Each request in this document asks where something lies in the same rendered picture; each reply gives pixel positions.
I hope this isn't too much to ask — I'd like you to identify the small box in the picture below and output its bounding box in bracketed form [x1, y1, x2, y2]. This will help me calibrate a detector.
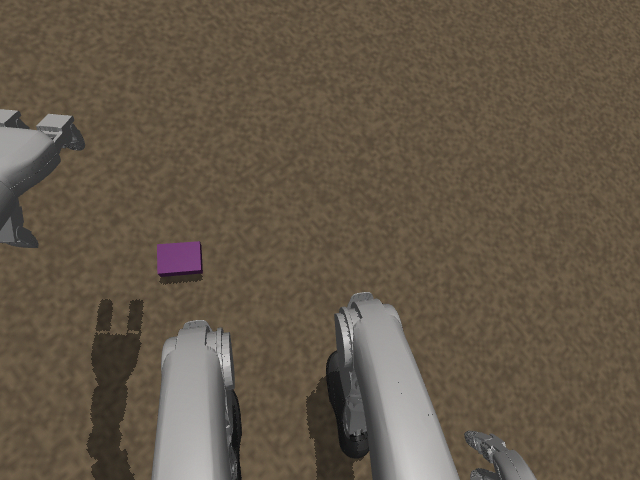
[157, 241, 203, 277]

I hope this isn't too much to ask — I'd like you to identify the left robot arm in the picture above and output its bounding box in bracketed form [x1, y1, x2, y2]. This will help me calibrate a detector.
[0, 181, 16, 231]

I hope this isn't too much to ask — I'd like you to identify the right robot hand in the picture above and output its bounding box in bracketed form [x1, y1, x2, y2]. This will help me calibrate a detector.
[464, 431, 537, 480]

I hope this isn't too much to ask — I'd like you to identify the left robot hand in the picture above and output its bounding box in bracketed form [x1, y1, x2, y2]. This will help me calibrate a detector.
[0, 109, 85, 248]

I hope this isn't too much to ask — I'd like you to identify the right robot foot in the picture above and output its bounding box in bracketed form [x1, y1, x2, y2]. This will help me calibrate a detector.
[326, 351, 369, 459]

